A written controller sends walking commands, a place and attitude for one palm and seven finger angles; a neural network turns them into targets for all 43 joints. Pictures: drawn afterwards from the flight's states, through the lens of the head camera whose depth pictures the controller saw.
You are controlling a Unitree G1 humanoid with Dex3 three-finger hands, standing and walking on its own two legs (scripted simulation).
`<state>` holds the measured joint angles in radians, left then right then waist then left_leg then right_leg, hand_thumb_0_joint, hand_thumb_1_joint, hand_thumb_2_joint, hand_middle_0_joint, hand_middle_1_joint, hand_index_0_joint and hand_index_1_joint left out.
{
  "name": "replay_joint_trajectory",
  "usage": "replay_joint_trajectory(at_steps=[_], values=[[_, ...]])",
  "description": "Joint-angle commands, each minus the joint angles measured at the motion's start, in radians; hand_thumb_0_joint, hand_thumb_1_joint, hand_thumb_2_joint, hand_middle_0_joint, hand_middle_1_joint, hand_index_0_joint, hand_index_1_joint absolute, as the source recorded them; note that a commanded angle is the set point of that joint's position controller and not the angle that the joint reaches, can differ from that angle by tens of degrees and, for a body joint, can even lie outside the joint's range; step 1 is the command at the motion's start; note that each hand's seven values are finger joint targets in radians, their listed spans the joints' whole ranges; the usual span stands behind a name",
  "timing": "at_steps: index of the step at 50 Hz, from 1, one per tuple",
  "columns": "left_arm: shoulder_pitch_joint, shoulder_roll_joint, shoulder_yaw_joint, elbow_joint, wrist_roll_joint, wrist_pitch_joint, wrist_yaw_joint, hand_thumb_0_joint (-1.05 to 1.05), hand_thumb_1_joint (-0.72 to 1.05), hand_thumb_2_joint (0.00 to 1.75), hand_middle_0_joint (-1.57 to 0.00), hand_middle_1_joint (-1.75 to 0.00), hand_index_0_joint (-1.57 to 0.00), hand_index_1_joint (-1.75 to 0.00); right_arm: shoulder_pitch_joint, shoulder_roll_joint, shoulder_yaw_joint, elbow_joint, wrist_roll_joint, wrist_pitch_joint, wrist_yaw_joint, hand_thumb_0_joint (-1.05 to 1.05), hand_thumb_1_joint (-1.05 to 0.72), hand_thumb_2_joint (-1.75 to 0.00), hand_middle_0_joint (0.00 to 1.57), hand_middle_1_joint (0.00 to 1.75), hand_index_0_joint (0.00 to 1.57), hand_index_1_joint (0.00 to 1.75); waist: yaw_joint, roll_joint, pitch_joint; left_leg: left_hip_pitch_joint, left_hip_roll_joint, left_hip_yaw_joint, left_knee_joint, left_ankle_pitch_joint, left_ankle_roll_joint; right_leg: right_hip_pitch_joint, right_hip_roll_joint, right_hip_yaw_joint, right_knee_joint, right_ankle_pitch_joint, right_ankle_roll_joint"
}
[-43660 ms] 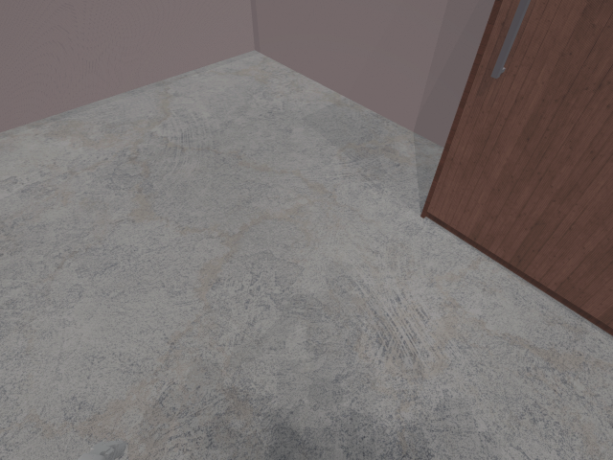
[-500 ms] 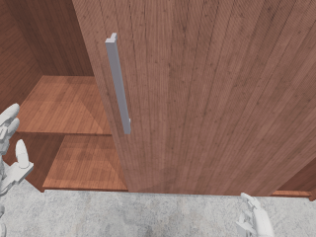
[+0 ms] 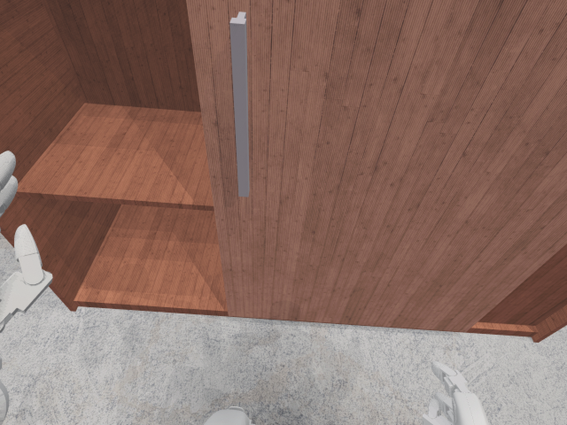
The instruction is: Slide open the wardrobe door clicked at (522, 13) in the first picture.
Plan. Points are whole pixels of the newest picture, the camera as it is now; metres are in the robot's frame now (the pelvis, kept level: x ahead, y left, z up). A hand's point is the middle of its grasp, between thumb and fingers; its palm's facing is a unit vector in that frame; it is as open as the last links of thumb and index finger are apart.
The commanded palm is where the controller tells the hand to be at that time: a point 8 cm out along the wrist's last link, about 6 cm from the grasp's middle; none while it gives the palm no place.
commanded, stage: step back with the hand held close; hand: left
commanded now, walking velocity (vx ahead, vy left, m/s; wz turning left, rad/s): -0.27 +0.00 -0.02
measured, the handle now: (243, 119) +0.56 +0.13 +0.14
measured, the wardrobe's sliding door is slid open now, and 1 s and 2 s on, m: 0.56 0.56 0.56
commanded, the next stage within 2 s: stop stepping back and stand still in 0.20 s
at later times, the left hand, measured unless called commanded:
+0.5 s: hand out of the picture +0.13 +0.28 +0.17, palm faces +0.42 -0.81 -0.40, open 7.4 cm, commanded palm +0.05 +0.31 +0.20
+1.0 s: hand out of the picture +0.09 +0.30 +0.17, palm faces +0.49 -0.79 -0.37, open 7.4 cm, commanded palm +0.01 +0.33 +0.20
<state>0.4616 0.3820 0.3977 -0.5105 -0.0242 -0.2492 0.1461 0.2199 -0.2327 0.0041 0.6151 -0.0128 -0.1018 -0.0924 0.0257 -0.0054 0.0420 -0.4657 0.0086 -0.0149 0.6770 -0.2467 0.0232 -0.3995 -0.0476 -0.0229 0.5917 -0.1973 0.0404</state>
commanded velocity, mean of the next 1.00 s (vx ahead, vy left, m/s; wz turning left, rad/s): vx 0.01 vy -0.01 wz -0.02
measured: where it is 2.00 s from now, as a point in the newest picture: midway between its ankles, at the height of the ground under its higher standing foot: outside the picture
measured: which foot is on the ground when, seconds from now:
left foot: down 0.00-0.24, up 0.26-0.40, down 0.42-0.68, up 0.70-0.90, down 0.92-1.00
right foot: down 0.00-0.00, up 0.02-0.22, down 0.24-1.00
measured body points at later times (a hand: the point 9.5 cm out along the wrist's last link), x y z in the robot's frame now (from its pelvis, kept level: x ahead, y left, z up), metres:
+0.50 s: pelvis -0.09 +0.01 +0.01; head -0.08 +0.03 +0.46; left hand +0.10 +0.32 +0.19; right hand +0.10 -0.23 -0.05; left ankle -0.04 +0.10 -0.72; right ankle -0.12 -0.12 -0.72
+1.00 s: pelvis -0.12 +0.02 +0.00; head -0.12 +0.04 +0.45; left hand +0.06 +0.33 +0.19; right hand +0.03 -0.23 -0.07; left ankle -0.11 +0.16 -0.72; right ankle -0.13 -0.09 -0.71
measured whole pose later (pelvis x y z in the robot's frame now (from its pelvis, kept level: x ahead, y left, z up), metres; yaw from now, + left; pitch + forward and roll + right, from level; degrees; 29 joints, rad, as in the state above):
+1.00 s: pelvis -0.12 +0.02 +0.00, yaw +2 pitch -1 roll +1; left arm 0.43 0.38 0.39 -0.42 -0.02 -0.19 0.16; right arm 0.26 -0.21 -0.02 0.68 -0.02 -0.15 -0.10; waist 0.00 -0.06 -0.01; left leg -0.31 0.04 0.06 0.63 -0.31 -0.01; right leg -0.32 -0.02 0.00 0.77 -0.45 0.00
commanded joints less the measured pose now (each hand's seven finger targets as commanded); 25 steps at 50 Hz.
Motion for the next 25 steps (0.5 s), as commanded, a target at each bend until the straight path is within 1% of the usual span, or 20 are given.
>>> replay_joint_trajectory(at_steps=[1,2,3,4,7,9,10,11,12,13,14,15,16,19,20,21,22,23,24,25], values=[[-0.108,0.218,0.184,-0.256,0.013,-0.075,0.031,0.00,0.90,0.90,-0.20,-0.30,-0.20,-0.30,-0.102,-0.135,-0.058,-0.187,-0.004,-0.090,-0.020,0.00,-0.90,-0.90,0.20,0.30,0.20,0.30,-0.017,0.394,-0.122,-0.304,0.293,-0.443,-0.619,-0.657,0.143,0.277,0.145,0.003,0.471,-0.206,-0.009],[-0.122,0.269,0.214,-0.271,0.010,-0.083,0.032,0.00,0.90,0.90,-0.20,-0.30,-0.20,-0.30,-0.092,-0.114,-0.065,-0.180,-0.005,-0.094,-0.016,0.00,-0.90,-0.90,0.20,0.30,0.20,0.30,-0.021,0.330,-0.132,-0.253,0.290,-0.445,-0.602,-0.542,0.149,0.217,0.133,0.040,0.547,-0.245,-0.019],[-0.090,0.251,0.211,-0.248,0.000,-0.088,0.030,0.00,0.90,0.90,-0.20,-0.30,-0.20,-0.30,-0.091,-0.109,-0.075,-0.168,-0.006,-0.100,-0.006,0.00,-0.90,-0.90,0.20,0.30,0.20,0.30,-0.013,0.248,-0.145,-0.160,0.272,-0.383,-0.540,-0.420,0.146,0.158,0.128,0.054,0.524,-0.273,-0.030],[-0.056,0.228,0.196,-0.232,0.003,-0.094,0.026,0.00,0.90,0.90,-0.20,-0.30,-0.20,-0.30,-0.099,-0.119,-0.081,-0.165,-0.002,-0.108,0.006,0.00,-0.90,-0.90,0.20,0.30,0.20,0.30,-0.004,0.220,-0.148,-0.136,0.247,-0.320,-0.498,-0.395,0.134,0.168,0.139,0.038,0.462,-0.288,-0.034],[0.074,0.213,0.185,-0.187,-0.020,-0.090,0.018,0.00,0.90,0.90,-0.20,-0.30,-0.20,-0.30,-0.088,-0.107,-0.082,-0.155,0.001,-0.122,0.024,0.00,-0.90,-0.90,0.20,0.30,0.20,0.30,0.000,0.289,-0.152,-0.051,0.189,-0.226,-0.487,-0.351,0.081,0.211,0.143,-0.037,0.156,-0.330,-0.057],[0.057,0.210,0.158,-0.219,-0.033,-0.083,0.007,0.00,0.90,0.90,-0.20,-0.30,-0.20,-0.30,-0.091,-0.093,-0.067,-0.134,0.001,-0.117,0.031,0.00,-0.90,-0.90,0.20,0.30,0.20,0.30,-0.004,0.235,-0.162,0.049,0.149,-0.176,-0.409,-0.243,0.022,0.212,0.116,-0.022,-0.168,-0.288,-0.076],[0.040,0.224,0.160,-0.226,-0.036,-0.084,0.002,0.00,0.90,0.90,-0.20,-0.30,-0.20,-0.30,-0.080,-0.083,-0.067,-0.120,-0.001,-0.110,0.034,0.00,-0.90,-0.90,0.20,0.30,0.20,0.30,-0.013,0.128,-0.168,0.128,0.107,-0.115,-0.273,-0.131,-0.012,0.149,0.032,0.070,-0.322,-0.243,-0.101],[0.019,0.251,0.165,-0.226,-0.031,-0.086,0.004,0.00,0.90,0.90,-0.20,-0.30,-0.20,-0.30,-0.071,-0.072,-0.064,-0.107,-0.001,-0.095,0.034,0.00,-0.90,-0.90,0.20,0.30,0.20,0.30,-0.014,-0.076,-0.163,0.182,0.028,-0.022,-0.001,-0.063,-0.053,0.025,-0.156,0.308,-0.414,-0.163,-0.158],[-0.008,0.293,0.189,-0.225,-0.032,-0.084,0.017,0.00,0.90,0.90,-0.20,-0.30,-0.20,-0.30,-0.098,-0.072,-0.060,-0.096,-0.008,-0.086,0.029,0.00,-0.90,-0.90,0.20,0.30,0.20,0.30,0.008,-0.182,-0.140,0.103,-0.028,0.011,0.249,-0.145,-0.075,-0.037,-0.322,0.441,-0.429,0.119,-0.213],[-0.085,0.304,0.186,-0.225,-0.025,-0.091,0.030,0.00,0.90,0.90,-0.20,-0.30,-0.20,-0.30,-0.123,-0.063,-0.040,-0.098,-0.019,-0.090,0.019,0.00,-0.90,-0.90,0.20,0.30,0.20,0.30,0.004,-0.158,-0.121,-0.009,-0.029,0.018,0.349,-0.214,-0.075,0.042,-0.319,0.316,-0.334,0.492,-0.206],[-0.084,0.252,0.139,-0.152,-0.017,-0.068,0.014,0.00,0.90,0.90,-0.20,-0.30,-0.20,-0.30,-0.100,-0.063,-0.051,-0.087,0.000,-0.099,0.012,0.00,-0.90,-0.90,0.20,0.30,0.20,0.30,0.003,-0.234,-0.193,-0.028,-0.013,-0.018,0.348,-0.184,-0.058,0.128,-0.264,0.234,-0.242,0.605,-0.185],[-0.071,0.242,0.133,-0.133,-0.012,-0.046,0.003,0.00,0.90,0.90,-0.20,-0.30,-0.20,-0.30,-0.112,-0.062,-0.051,-0.107,0.003,-0.096,0.007,0.00,-0.90,-0.90,0.20,0.30,0.20,0.30,-0.003,-0.261,-0.170,-0.026,-0.004,0.008,0.276,-0.136,-0.056,0.180,-0.202,0.190,-0.179,0.729,-0.158],[-0.060,0.241,0.147,-0.100,-0.011,-0.026,0.001,0.00,0.90,0.90,-0.20,-0.30,-0.20,-0.30,-0.130,-0.068,-0.041,-0.123,0.002,-0.088,0.000,0.00,-0.90,-0.90,0.20,0.30,0.20,0.30,-0.005,-0.231,-0.154,0.019,0.002,0.040,0.189,-0.081,-0.047,0.191,-0.179,0.165,-0.140,0.744,-0.155],[-0.079,0.197,0.116,-0.071,-0.020,-0.006,0.001,0.00,0.90,0.90,-0.20,-0.30,-0.20,-0.30,-0.101,-0.085,-0.030,-0.111,0.008,-0.086,-0.013,0.00,-0.90,-0.90,0.20,0.30,0.20,0.30,-0.030,-0.014,-0.185,0.260,-0.017,0.073,-0.194,0.181,-0.018,0.163,-0.105,0.099,-0.056,0.523,-0.092],[-0.083,0.196,0.112,-0.104,-0.024,-0.008,0.005,0.00,0.90,0.90,-0.20,-0.30,-0.20,-0.30,-0.097,-0.105,-0.037,-0.120,0.013,-0.096,-0.014,0.00,-0.90,-0.90,0.20,0.30,0.20,0.30,-0.022,0.085,-0.211,0.337,0.053,0.014,-0.268,0.339,0.007,0.143,-0.045,0.081,-0.013,0.357,-0.052],[-0.081,0.193,0.107,-0.149,-0.020,-0.014,0.008,0.00,0.90,0.90,-0.20,-0.30,-0.20,-0.30,-0.086,-0.126,-0.046,-0.133,0.016,-0.105,-0.011,0.00,-0.90,-0.90,0.20,0.30,0.20,0.30,-0.011,0.170,-0.240,0.384,0.149,-0.095,-0.272,0.442,0.041,0.106,0.015,0.064,0.022,0.119,-0.027],[-0.052,0.208,0.117,-0.148,-0.023,-0.014,0.008,0.00,0.90,0.90,-0.20,-0.30,-0.20,-0.30,-0.076,-0.128,-0.049,-0.140,0.021,-0.112,-0.006,0.00,-0.90,-0.90,0.20,0.30,0.20,0.30,-0.008,0.144,-0.242,0.391,0.202,-0.162,-0.305,0.407,0.066,0.096,0.040,0.068,0.024,-0.112,-0.016],[-0.064,0.200,0.117,-0.168,-0.024,-0.016,0.009,0.00,0.90,0.90,-0.20,-0.30,-0.20,-0.30,-0.083,-0.132,-0.053,-0.152,0.029,-0.111,0.002,0.00,-0.90,-0.90,0.20,0.30,0.20,0.30,-0.004,0.084,-0.218,0.361,0.212,-0.179,-0.330,0.287,0.072,0.103,0.061,0.075,-0.022,-0.178,-0.016],[-0.040,0.231,0.146,-0.200,-0.020,-0.010,0.015,0.00,0.90,0.90,-0.20,-0.30,-0.20,-0.30,-0.093,-0.116,-0.045,-0.166,0.016,-0.114,-0.005,0.00,-0.90,-0.90,0.20,0.30,0.20,0.30,-0.013,0.081,-0.216,0.356,0.185,-0.205,-0.324,0.340,0.064,0.102,0.071,0.037,-0.042,-0.072,-0.032],[-0.016,0.245,0.162,-0.256,-0.032,-0.009,0.009,0.00,0.90,0.90,-0.20,-0.30,-0.20,-0.30,-0.099,-0.110,-0.037,-0.166,0.004,-0.111,-0.005,0.00,-0.90,-0.90,0.20,0.30,0.20,0.30,-0.020,0.162,-0.220,0.326,0.192,-0.239,-0.384,0.262,0.035,0.122,0.069,0.025,-0.016,-0.108,-0.030]])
